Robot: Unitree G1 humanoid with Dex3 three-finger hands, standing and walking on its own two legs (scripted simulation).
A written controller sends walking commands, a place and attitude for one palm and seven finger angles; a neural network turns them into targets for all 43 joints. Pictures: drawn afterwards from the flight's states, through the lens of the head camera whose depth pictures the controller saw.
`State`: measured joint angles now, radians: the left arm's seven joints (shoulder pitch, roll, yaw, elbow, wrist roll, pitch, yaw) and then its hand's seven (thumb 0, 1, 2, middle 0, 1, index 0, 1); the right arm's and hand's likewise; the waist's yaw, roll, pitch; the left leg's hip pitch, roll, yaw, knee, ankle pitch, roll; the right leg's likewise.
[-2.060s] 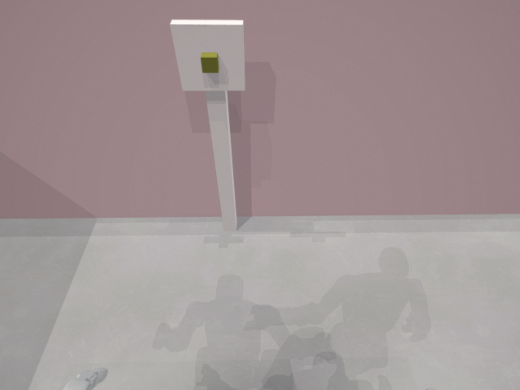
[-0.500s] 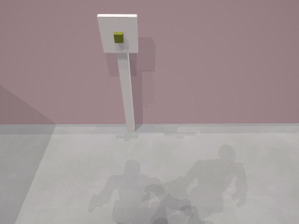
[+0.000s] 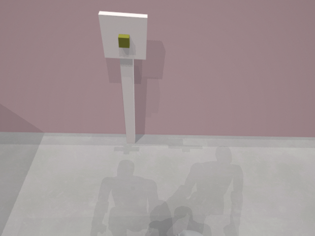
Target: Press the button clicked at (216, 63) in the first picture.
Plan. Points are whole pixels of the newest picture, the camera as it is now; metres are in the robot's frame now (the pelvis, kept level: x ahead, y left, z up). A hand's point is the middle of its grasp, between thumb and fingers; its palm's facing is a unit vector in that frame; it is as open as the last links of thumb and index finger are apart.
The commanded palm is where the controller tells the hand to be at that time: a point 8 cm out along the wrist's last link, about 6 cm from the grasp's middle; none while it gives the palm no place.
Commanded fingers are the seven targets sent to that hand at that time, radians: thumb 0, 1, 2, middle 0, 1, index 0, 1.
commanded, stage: take the last steps up to it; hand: left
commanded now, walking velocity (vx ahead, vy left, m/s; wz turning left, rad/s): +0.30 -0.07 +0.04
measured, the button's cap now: (124, 40) +0.80 +0.16 +0.07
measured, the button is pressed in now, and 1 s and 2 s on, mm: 0 0 0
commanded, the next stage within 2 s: come to a stop and stand still in 0.58 s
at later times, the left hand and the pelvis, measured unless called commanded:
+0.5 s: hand (108, 217) +0.21 +0.14 -0.19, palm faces +0.08 -0.98 -0.17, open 7.2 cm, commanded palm none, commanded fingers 0.00 0.90 0.90 -0.20 -0.30 -0.20 -0.30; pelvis +0.19 -0.03 -0.01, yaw +3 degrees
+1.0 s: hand (111, 174) +0.34 +0.16 -0.18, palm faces +0.04 -0.98 -0.20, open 7.3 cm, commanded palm none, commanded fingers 0.00 0.90 0.90 -0.20 -0.30 -0.20 -0.30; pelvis +0.31 -0.03 +0.00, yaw +1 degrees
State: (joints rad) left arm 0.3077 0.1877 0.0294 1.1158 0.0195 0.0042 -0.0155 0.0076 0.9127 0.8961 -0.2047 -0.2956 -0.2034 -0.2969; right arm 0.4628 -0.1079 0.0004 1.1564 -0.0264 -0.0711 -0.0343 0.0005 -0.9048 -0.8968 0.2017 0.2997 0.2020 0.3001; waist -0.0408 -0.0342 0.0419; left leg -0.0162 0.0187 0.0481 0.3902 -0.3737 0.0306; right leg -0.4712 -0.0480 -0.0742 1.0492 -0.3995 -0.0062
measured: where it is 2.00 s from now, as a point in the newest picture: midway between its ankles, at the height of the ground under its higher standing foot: outside the picture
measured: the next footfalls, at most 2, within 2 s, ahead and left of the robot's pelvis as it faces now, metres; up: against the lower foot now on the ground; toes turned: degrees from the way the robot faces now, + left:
right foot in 0.22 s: +0.23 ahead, -0.14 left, +0.00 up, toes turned -7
left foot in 0.58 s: +0.33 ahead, +0.09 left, +0.00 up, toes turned +12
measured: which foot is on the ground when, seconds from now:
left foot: down 0.00-0.22, up 0.24-0.56, down 0.58-1.00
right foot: up 0.00-0.20, down 0.22-0.60, up 0.62-1.00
